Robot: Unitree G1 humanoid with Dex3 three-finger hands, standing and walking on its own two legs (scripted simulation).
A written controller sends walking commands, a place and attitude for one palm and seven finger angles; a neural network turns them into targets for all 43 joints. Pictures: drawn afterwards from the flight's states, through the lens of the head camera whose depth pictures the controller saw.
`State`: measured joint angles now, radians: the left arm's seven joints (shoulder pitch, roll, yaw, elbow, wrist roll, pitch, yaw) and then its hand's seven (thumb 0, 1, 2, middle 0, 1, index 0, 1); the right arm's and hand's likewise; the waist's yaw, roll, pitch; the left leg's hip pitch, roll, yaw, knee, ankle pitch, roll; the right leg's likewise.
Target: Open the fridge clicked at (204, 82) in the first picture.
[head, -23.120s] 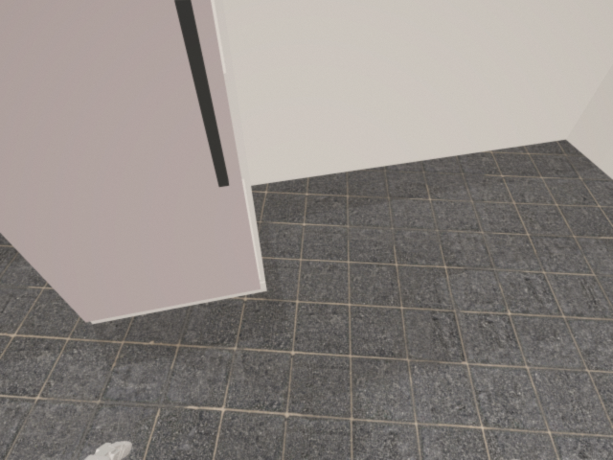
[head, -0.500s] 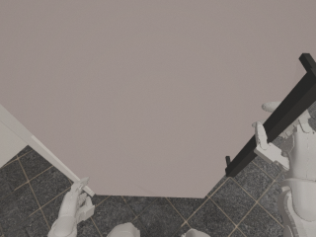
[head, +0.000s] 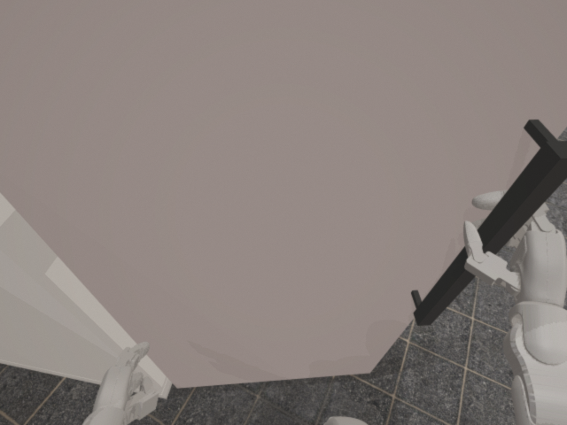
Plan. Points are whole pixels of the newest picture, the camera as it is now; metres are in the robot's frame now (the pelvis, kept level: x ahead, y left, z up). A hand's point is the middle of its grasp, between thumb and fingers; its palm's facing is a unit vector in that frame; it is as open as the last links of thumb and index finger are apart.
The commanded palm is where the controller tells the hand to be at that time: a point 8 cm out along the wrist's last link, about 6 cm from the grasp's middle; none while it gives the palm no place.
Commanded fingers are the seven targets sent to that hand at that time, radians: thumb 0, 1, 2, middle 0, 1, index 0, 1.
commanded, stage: stop walking and hold the door back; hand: right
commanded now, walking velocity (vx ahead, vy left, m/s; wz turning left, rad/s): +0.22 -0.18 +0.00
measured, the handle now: (463, 249) +0.34 -0.24 +0.08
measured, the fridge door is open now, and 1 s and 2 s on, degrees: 75 68 67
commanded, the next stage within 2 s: loosen the grip on the handle in 1.08 s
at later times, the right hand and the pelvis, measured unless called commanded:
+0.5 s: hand (462, 216) +0.35 -0.22 +0.14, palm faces +0.32 +0.91 -0.26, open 5.7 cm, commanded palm +0.33 -0.28 +0.13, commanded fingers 0.00 -0.90 -0.90 0.45 1.40 0.45 1.40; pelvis -0.10 +0.02 -0.01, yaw -1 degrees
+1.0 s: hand (458, 210) +0.36 -0.21 +0.14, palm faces +0.19 +0.96 -0.20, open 6.1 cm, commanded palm +0.32 -0.27 +0.13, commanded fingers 0.00 -0.90 -0.90 0.45 1.40 0.45 1.40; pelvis -0.07 -0.02 -0.01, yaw +3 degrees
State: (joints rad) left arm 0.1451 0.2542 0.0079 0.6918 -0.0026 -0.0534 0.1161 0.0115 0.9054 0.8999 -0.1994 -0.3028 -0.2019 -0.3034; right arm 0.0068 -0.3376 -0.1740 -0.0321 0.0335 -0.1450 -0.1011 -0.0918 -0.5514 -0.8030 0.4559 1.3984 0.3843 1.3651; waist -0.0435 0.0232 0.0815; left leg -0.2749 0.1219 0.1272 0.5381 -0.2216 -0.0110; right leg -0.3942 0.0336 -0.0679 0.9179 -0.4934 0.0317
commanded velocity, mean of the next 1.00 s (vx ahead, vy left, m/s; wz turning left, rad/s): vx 0.13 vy -0.03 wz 0.00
